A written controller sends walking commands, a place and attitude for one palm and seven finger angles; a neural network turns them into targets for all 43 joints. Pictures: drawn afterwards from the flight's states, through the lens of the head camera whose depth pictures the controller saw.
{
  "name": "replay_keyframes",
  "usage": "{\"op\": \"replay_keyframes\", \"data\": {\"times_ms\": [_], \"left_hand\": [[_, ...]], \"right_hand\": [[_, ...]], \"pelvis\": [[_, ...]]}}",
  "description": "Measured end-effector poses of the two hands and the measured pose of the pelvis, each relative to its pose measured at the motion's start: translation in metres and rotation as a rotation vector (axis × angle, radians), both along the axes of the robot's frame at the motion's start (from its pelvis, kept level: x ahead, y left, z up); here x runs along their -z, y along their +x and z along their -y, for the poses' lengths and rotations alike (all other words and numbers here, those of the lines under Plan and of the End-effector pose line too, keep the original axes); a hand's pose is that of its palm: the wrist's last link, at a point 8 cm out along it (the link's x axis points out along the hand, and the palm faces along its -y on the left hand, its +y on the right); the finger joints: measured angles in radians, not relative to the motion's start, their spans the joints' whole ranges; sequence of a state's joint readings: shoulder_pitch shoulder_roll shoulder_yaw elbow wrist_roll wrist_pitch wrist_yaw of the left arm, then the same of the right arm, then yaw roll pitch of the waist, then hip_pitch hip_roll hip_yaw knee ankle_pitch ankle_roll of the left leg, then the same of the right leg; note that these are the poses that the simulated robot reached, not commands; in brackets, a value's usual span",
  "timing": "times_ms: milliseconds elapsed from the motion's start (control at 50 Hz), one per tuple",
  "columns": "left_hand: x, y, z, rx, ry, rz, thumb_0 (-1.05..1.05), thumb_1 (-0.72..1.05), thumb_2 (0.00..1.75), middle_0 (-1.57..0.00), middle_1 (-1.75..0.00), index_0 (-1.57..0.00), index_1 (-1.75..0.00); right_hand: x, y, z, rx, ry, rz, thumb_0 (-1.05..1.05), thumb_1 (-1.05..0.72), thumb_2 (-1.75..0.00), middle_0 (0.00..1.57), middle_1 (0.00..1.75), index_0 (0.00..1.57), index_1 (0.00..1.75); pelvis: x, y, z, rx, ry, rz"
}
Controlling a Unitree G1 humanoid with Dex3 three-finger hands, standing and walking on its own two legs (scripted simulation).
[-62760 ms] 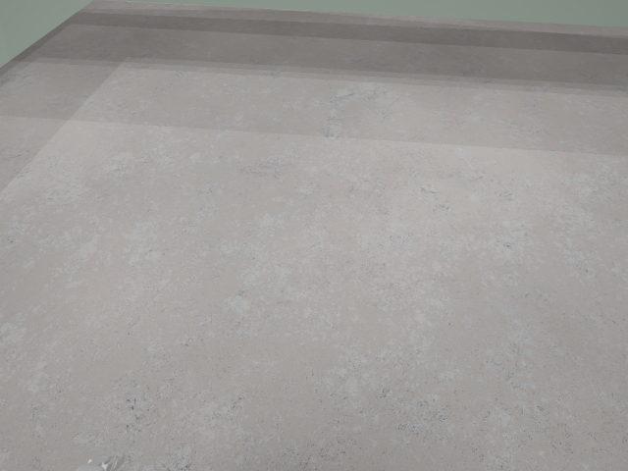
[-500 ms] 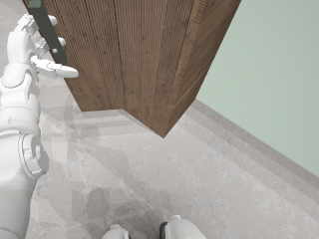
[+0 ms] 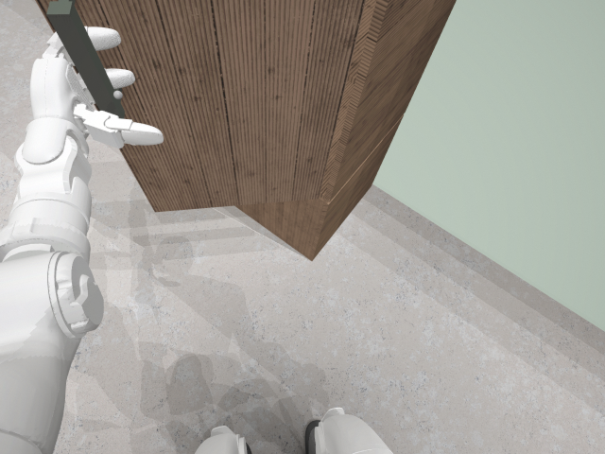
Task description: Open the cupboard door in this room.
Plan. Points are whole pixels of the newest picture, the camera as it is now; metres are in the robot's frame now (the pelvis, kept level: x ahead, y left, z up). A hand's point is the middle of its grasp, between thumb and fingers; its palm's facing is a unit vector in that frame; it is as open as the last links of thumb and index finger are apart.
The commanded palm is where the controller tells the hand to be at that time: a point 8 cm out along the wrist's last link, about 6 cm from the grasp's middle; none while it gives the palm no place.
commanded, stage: slide the fingers in behind the handle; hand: left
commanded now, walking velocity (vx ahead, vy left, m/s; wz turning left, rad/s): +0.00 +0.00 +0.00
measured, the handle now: (94, 59) +0.59 +0.19 +0.12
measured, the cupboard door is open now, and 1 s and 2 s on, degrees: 45 45 71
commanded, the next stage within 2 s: close the thumb around the handle in 0.16 s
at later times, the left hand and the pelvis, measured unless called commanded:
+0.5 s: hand (117, 95) +0.54 +0.16 +0.11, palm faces +0.02 -1.00 -0.01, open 12.4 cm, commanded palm +0.52 +0.21 +0.11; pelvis +0.00 +0.00 +0.00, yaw +0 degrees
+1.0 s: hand (118, 96) +0.55 +0.16 +0.11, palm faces +0.02 -1.00 -0.01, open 5.4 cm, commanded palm +0.52 +0.21 +0.11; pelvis +0.00 +0.00 +0.00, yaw +0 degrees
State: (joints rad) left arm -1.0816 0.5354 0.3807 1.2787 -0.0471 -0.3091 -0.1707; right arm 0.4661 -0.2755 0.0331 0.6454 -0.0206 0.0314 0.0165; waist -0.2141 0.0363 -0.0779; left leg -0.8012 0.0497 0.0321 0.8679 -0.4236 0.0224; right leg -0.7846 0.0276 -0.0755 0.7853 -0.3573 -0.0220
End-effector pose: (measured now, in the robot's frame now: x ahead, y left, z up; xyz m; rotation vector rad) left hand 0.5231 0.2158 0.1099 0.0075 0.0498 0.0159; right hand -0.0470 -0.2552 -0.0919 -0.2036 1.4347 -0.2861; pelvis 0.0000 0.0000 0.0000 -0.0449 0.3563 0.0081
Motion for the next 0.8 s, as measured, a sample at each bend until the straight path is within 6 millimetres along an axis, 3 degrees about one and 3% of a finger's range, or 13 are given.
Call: {"op": "replay_keyframes", "data": {"times_ms": [300, 400, 540, 800], "left_hand": [[-0.001, -0.002, 0.000, -0.001, 0.000, 0.009, -0.01, -0.50, 0.31, -0.28, -1.20, -0.29, -1.20], [0.000, -0.002, 0.000, 0.000, 0.001, 0.006, -0.01, -0.43, 0.34, -0.29, -1.20, -0.30, -1.21], [0.000, -0.002, 0.000, 0.000, -0.001, 0.009, -0.01, -0.16, 0.45, -0.31, -1.23, -0.32, -1.23], [0.003, 0.001, -0.001, 0.002, -0.002, -0.012, 0.00, 0.53, 0.75, -0.36, -1.31, -0.37, -1.31]], "right_hand": [[0.002, 0.014, 0.000, -0.013, 0.002, 0.021, 0.01, -0.91, -0.89, 0.20, 0.30, 0.21, 0.30], [0.002, 0.017, 0.000, -0.017, 0.000, 0.024, 0.01, -0.91, -0.89, 0.20, 0.30, 0.21, 0.30], [0.002, 0.017, 0.000, -0.014, -0.001, 0.026, 0.01, -0.91, -0.89, 0.20, 0.30, 0.21, 0.30], [0.001, 0.010, 0.001, -0.009, -0.010, 0.012, 0.01, -0.91, -0.89, 0.20, 0.30, 0.21, 0.30]], "pelvis": [[-0.001, 0.004, -0.002, -0.003, -0.001, 0.005], [0.000, 0.004, -0.002, -0.004, 0.000, 0.004], [-0.001, 0.005, -0.002, -0.002, 0.000, 0.005], [0.000, 0.002, -0.002, -0.005, -0.002, -0.001]]}}
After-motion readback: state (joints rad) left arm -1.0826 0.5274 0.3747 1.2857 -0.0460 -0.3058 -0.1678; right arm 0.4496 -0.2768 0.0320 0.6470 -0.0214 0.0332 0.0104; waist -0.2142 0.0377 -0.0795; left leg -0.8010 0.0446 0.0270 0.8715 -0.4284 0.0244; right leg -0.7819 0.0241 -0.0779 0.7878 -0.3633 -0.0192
